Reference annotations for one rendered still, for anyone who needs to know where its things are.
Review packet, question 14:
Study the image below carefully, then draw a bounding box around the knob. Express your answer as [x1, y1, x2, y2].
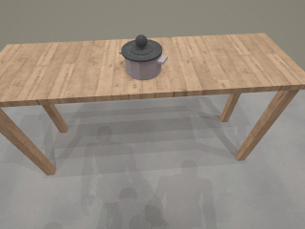
[135, 34, 148, 48]

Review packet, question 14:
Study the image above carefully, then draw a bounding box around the pot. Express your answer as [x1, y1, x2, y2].
[119, 51, 168, 80]

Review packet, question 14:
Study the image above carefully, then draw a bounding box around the table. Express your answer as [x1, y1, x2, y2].
[0, 32, 305, 176]

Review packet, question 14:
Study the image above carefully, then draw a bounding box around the lid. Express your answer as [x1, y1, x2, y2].
[121, 39, 163, 63]

